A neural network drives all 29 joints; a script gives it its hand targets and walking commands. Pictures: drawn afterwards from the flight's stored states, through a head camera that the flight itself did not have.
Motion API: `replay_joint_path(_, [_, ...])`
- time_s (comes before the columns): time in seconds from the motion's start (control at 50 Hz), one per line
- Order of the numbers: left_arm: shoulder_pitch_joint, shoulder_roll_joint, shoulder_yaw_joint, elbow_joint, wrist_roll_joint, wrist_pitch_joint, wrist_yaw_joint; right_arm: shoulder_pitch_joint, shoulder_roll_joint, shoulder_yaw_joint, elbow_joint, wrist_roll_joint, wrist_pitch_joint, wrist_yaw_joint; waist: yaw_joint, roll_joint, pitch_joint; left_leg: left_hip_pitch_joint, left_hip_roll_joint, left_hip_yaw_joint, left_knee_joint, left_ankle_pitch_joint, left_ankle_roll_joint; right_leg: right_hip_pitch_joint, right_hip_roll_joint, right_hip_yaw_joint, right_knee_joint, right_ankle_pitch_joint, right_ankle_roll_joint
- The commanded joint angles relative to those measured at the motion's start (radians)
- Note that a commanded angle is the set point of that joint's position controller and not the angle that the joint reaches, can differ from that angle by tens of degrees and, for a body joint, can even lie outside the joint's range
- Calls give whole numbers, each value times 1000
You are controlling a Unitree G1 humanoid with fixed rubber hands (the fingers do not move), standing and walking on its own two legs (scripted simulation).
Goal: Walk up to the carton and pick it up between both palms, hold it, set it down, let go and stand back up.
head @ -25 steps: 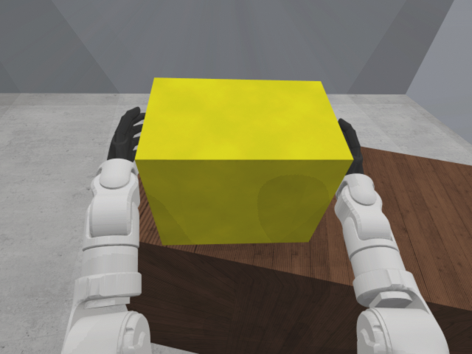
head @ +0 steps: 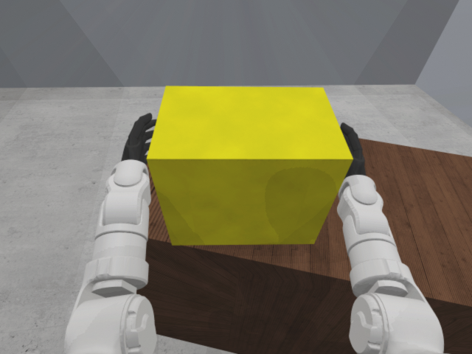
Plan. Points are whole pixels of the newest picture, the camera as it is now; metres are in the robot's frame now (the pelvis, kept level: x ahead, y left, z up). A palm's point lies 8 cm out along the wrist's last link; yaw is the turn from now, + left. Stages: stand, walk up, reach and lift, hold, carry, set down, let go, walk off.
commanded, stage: set down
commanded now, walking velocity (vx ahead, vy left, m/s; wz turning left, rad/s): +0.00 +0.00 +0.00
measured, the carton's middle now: (244, 169) +0.41 -0.03 +0.12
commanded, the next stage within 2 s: none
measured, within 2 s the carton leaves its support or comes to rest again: neither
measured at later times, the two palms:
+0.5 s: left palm (151, 164) +0.42 +0.13 +0.13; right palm (353, 177) +0.38 -0.23 +0.13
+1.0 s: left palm (157, 168) +0.43 +0.13 +0.11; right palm (348, 180) +0.39 -0.23 +0.11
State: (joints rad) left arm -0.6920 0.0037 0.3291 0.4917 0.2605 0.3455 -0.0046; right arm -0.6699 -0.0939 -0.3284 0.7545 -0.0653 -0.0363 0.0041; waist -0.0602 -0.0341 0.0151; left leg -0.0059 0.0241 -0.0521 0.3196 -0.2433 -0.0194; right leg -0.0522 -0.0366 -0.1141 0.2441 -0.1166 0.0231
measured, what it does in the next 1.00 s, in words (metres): stands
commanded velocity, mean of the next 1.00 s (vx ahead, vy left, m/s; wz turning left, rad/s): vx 0.00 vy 0.00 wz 0.00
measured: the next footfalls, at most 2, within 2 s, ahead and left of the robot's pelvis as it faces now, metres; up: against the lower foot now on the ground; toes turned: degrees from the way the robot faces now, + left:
none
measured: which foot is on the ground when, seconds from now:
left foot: down 0.00-1.00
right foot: down 0.00-1.00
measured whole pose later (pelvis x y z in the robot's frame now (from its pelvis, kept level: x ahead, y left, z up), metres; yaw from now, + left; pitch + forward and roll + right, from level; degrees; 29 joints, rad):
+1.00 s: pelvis +0.02 +0.00 +0.00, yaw -2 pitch +3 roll -2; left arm -0.78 0.00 0.36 0.84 0.23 0.13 0.04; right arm -0.72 -0.10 -0.50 0.92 -0.22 -0.14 0.05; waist -0.04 0.00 -0.04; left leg -0.14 0.03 -0.02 0.35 -0.27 -0.02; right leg -0.19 -0.03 -0.09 0.26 -0.12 0.03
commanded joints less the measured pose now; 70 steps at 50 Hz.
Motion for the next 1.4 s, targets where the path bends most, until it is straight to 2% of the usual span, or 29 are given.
replay_joint_path(0.0, [-576, -427, -322, -36, -79, -89, -131, -638, 362, 255, -139, -35, -73, 111, -20, 31, -391, -108, -71, 98, -36, 384, -56, 294, 58, -28, 57, 345, 10])
replay_joint_path(0.04, [-581, -423, -311, 1, -77, -106, -127, -648, 364, 254, -130, -48, -81, 110, -17, 15, -399, -114, -68, 98, -35, 389, -52, 311, 60, -29, 63, 373, 16])
replay_joint_path(0.06, [-576, -416, -299, 23, -72, -109, -128, -656, 366, 253, -124, -50, -79, 110, 0, 0, -382, -135, -65, 97, -45, 373, -49, 314, 55, -26, 66, 372, 16])
replay_joint_path(0.1, [-595, -409, -281, 54, -77, -118, -127, -674, 367, 243, -120, -65, -84, 112, 7, -17, -374, -158, -67, 100, -66, 323, -42, 332, 57, -25, 60, 337, 21])
replay_joint_path(0.14, [-610, -425, -279, 46, -76, -130, -123, -692, 374, 243, -122, -69, -92, 117, 10, -2, -417, -148, -65, 106, -61, 324, -45, 310, 58, -24, 57, 330, 19])
replay_joint_path(0.2, [-642, -437, -298, 57, -92, -160, -108, -695, 377, 231, -99, -86, -111, 126, 7, 12, -467, -106, -60, 102, -22, 428, -61, 281, 68, -32, 71, 370, 14])
replay_joint_path(0.26, [-651, -440, -275, 115, -76, -161, -105, -698, 358, 189, -35, -105, -107, 137, 1, 23, -428, -91, -54, 102, -33, 386, -62, 234, 67, -37, 55, 302, 10])
replay_joint_path(0.32, [-646, -432, -269, 105, -71, -161, -97, -696, 363, 201, -44, -91, -111, 140, 19, 34, -446, -89, -53, 106, -25, 427, -65, 251, 65, -25, 58, 349, 7])
replay_joint_path(0.34, [-640, -430, -263, 115, -62, -161, -94, -673, 362, 190, -4, -94, -102, 142, 3, 32, -421, -87, -50, 104, -25, 431, -68, 241, 66, -29, 57, 350, 5])
replay_joint_path(0.38, [-652, -428, -239, 137, -57, -162, -97, -686, 363, 174, 8, -96, -100, 147, 15, 35, -414, -106, -55, 105, -41, 370, -63, 230, 64, -25, 51, 293, 5])
replay_joint_path(0.48, [-647, -422, -214, 146, -46, -185, -88, -684, 369, 161, 11, -122, -115, 161, 25, 17, -466, -103, -48, 108, -22, 425, -58, 238, 65, -23, 70, 365, 11])
replay_joint_path(0.56, [-651, -422, -215, 176, -48, -200, -85, -698, 381, 154, -2, -127, -119, 163, 35, 30, -477, -155, -51, 118, -23, 419, -51, 274, 56, -8, 88, 420, 8])
replay_joint_path(0.6, [-656, -418, -212, 177, -41, -203, -84, -680, 377, 139, 13, -137, -120, 166, 21, 38, -487, -151, -51, 118, -29, 391, -52, 250, 53, -11, 80, 406, 10])
replay_joint_path(0.62, [-680, -428, -234, 156, -60, -213, -81, -678, 374, 138, 17, -144, -126, 165, 11, 32, -501, -144, -45, 114, -19, 436, -61, 245, 59, -17, 88, 428, 6])
replay_joint_path(0.7, [-656, -439, -225, 198, -57, -227, -77, -683, 377, 138, 22, -153, -139, 166, 17, 22, -525, -133, -45, 104, -4, 471, -59, 247, 61, -16, 95, 467, 8])
replay_joint_path(0.76, [-679, -443, -252, 196, -71, -242, -76, -671, 372, 119, 55, -164, -144, 166, -9, 38, -534, -100, -33, 100, 10, 516, -70, 219, 66, -20, 96, 473, 0])
replay_joint_path(0.88, [-684, -453, -241, 234, -73, -262, -77, -683, 375, 116, 66, -162, -148, 176, 3, 41, -541, -106, -34, 99, 37, 579, -77, 192, 67, -16, 108, 495, -1])
replay_joint_path(0.92, [-651, -443, -219, 256, -62, -262, -78, -663, 375, 120, 80, -170, -150, 178, 14, 20, -535, -136, -37, 99, 32, 549, -72, 220, 64, -15, 110, 516, 1])
replay_joint_path(0.94, [-664, -446, -219, 260, -60, -260, -76, -675, 370, 109, 78, -171, -149, 179, 5, 34, -543, -135, -34, 99, 25, 527, -73, 212, 61, -14, 110, 499, -3])
replay_joint_path(1.0, [-680, -438, -205, 259, -53, -264, -78, -674, 387, 108, 76, -171, -147, 181, 14, 39, -549, -167, -37, 107, 23, 506, -63, 217, 58, -6, 114, 498, 1])
replay_joint_path(1.04, [-679, -442, -201, 254, -49, -272, -72, -658, 391, 108, 104, -170, -146, 186, 14, 47, -558, -146, -35, 106, 38, 546, -66, 200, 60, -5, 119, 527, 0])
replay_joint_path(1.08, [-683, -416, -184, 286, -54, -281, -74, -678, 391, 108, 91, -176, -150, 188, 27, 11, -558, -201, -39, 112, 24, 473, -56, 232, 52, 0, 128, 524, 3])
replay_joint_path(1.12, [-672, -422, -186, 284, -46, -298, -71, -668, 404, 113, 72, -186, -161, 188, 36, 14, -557, -208, -37, 115, 14, 485, -50, 247, 48, 0, 135, 549, 10])
replay_joint_path(1.18, [-670, -424, -167, 347, -39, -297, -81, -656, 382, 79, 120, -209, -154, 187, 10, 16, -516, -188, -34, 106, 11, 442, -51, 203, 49, -2, 118, 493, 6])
replay_joint_path(1.2, [-661, -425, -158, 345, -32, -299, -82, -651, 393, 84, 108, -211, -156, 185, 19, 19, -519, -185, -36, 112, 12, 431, -49, 204, 51, 0, 116, 477, 7])
replay_joint_path(1.26, [-692, -432, -185, 308, -56, -327, -76, -656, 413, 99, 92, -209, -171, 186, 26, 22, -585, -191, -36, 112, 31, 498, -56, 215, 53, 2, 139, 545, 6])
replay_joint_path(1.28, [-693, -433, -187, 313, -57, -336, -74, -662, 413, 100, 94, -209, -174, 187, 15, 13, -599, -195, -31, 109, 36, 509, -56, 214, 52, 5, 143, 556, 7])
replay_joint_path(1.34, [-699, -441, -199, 335, -54, -352, -67, -647, 392, 75, 132, -219, -188, 187, 6, 51, -598, -160, -21, 103, 49, 523, -68, 147, 53, -11, 130, 499, -7])
replay_joint_path(1.38, [-699, -448, -206, 330, -59, -366, -63, -638, 389, 69, 148, -226, -201, 190, 3, 47, -611, -119, -15, 103, 58, 557, -73, 111, 61, -15, 122, 485, -12])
